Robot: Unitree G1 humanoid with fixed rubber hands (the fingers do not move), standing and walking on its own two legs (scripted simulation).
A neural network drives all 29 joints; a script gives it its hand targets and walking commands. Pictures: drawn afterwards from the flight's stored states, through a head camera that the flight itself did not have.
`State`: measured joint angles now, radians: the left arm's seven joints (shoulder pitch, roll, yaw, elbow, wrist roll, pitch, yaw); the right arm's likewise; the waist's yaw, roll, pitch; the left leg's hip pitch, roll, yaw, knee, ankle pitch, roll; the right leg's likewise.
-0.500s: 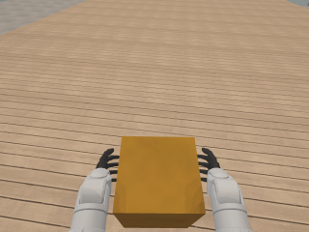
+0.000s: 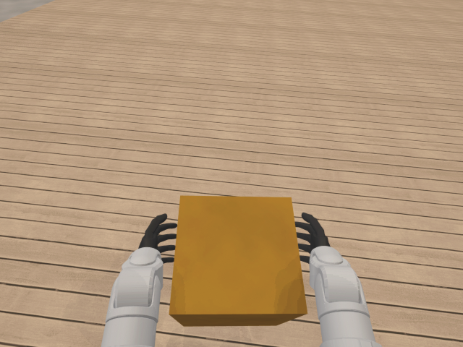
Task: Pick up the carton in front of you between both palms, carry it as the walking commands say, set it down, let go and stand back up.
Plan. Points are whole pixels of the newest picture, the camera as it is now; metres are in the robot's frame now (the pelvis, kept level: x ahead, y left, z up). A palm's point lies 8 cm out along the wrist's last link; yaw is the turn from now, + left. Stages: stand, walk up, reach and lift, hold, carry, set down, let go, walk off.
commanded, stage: hold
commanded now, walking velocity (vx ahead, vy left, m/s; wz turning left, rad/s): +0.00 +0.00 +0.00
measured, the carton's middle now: (233, 267) +0.31 +0.01 -0.06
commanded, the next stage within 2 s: set down in 0.38 s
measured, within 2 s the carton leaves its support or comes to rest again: neither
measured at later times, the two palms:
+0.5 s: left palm (156, 239) +0.31 +0.15 +0.04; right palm (324, 255) +0.28 -0.15 +0.05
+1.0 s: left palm (168, 259) +0.37 +0.16 -0.14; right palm (291, 274) +0.34 -0.13 -0.13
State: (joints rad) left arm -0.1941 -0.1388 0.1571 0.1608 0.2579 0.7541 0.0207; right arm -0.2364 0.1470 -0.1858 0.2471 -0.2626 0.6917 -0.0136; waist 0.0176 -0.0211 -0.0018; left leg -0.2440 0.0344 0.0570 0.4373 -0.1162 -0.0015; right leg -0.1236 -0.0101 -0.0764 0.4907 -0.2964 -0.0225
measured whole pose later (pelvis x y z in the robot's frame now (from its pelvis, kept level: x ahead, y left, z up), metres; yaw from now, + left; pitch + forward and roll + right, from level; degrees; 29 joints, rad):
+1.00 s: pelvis -0.02 +0.03 -0.06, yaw -5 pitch +23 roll -2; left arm -0.63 -0.09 0.40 0.60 0.34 0.20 0.02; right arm -0.57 0.25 -0.47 0.51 -0.31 0.17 -0.10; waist 0.00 -0.04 0.05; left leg -1.03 -0.03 -0.06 0.85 -0.22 0.01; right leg -0.93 0.06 0.06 0.89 -0.37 0.02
